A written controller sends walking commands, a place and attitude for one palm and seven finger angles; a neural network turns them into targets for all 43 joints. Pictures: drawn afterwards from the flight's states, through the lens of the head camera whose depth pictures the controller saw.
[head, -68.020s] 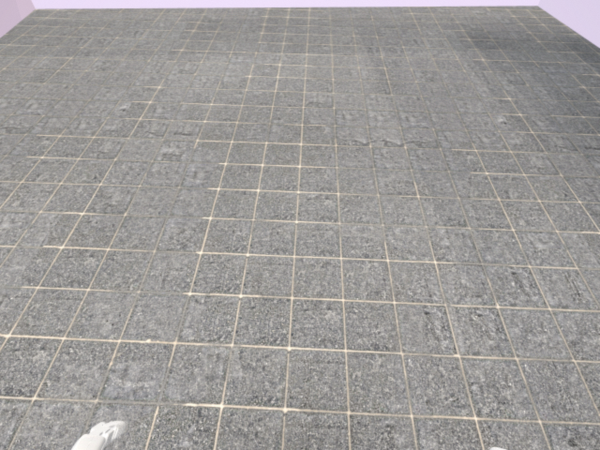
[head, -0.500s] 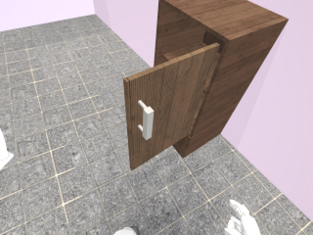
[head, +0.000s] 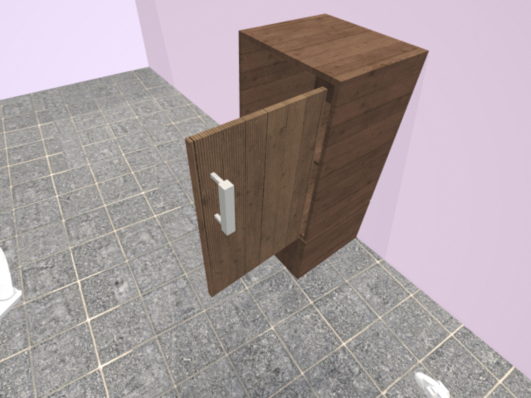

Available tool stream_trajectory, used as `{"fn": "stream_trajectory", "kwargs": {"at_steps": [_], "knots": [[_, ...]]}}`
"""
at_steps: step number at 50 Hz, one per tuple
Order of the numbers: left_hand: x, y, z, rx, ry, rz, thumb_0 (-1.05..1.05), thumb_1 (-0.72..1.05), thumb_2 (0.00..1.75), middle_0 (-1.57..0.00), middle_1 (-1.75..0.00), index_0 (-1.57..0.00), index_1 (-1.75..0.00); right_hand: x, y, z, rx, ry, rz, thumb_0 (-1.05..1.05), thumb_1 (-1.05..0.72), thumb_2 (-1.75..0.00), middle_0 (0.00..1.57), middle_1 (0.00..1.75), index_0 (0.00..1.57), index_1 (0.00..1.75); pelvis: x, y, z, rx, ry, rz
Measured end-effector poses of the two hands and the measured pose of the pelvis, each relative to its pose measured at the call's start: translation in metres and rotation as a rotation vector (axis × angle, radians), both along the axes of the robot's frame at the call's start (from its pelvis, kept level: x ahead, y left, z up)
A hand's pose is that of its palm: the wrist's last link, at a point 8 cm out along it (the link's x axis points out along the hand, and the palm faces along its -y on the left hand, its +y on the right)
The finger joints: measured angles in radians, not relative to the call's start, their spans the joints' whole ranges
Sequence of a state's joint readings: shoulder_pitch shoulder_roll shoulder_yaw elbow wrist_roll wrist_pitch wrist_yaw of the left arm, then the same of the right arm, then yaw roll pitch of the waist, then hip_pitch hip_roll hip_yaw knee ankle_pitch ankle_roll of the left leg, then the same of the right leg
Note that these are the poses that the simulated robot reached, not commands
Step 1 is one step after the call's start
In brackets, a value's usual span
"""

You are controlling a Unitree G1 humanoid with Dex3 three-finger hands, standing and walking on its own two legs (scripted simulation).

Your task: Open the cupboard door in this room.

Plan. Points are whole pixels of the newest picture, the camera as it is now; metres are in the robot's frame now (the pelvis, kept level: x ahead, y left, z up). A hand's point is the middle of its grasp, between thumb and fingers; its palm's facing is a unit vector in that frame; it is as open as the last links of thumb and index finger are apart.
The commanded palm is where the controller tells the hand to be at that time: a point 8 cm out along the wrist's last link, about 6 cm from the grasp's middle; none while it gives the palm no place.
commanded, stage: stop stepping back and stand still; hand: left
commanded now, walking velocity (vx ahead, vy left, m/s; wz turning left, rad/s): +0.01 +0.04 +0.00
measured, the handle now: (221, 203) +0.53 +0.14 -0.05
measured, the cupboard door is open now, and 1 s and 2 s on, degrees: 92 92 92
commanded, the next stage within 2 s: let the arm hang, fingers relaxed in 0.42 s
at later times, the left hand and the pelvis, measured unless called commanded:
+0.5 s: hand out of the picture +0.14 +0.29 +0.15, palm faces +0.47 -0.74 -0.47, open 7.4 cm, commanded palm none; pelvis -0.05 +0.00 +0.00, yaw +1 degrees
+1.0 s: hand out of the picture -0.13 +0.19 -0.17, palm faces +0.08 -0.97 -0.22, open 7.2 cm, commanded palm none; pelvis -0.09 -0.01 +0.00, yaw +4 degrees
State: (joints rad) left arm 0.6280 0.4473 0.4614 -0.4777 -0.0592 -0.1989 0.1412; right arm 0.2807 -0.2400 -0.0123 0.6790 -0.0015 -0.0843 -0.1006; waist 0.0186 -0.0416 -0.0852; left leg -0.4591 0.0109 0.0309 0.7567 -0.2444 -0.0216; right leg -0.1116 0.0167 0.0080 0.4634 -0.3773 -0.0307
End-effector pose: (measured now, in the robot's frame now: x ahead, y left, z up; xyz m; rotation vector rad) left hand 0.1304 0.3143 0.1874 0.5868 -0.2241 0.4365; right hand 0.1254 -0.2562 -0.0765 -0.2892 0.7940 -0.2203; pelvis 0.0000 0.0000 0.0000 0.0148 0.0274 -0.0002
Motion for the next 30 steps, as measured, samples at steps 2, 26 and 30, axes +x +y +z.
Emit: {"fn": "stream_trajectory", "kwargs": {"at_steps": [2,26,30], "knots": [[0.004,0.008,-0.013,-0.055,-0.017,0.043,0.01,0.88,0.90,-0.21,-0.30,-0.22,-0.31,-0.002,-0.001,-0.007,-0.030,0.010,0.017,0.01,-0.91,-0.90,0.20,0.30,0.20,0.30,-0.001,0.006,-0.005,-0.027,-0.001,0.027],[-0.036,0.003,-0.022,-0.087,0.088,0.080,0.01,0.89,0.90,-0.21,-0.30,-0.21,-0.30,-0.035,0.024,-0.012,0.081,-0.011,0.049,0.01,-0.91,-0.90,0.21,0.30,0.21,0.30,-0.050,0.001,0.004,-0.022,-0.035,0.011],[-0.027,0.003,-0.114,-0.207,0.445,0.060,0.01,0.90,0.90,-0.20,-0.29,-0.20,-0.30,-0.041,0.010,-0.028,0.087,0.056,0.110,0.01,-0.91,-0.90,0.21,0.30,0.21,0.30,-0.066,0.003,-0.002,-0.016,-0.020,0.037]]}}
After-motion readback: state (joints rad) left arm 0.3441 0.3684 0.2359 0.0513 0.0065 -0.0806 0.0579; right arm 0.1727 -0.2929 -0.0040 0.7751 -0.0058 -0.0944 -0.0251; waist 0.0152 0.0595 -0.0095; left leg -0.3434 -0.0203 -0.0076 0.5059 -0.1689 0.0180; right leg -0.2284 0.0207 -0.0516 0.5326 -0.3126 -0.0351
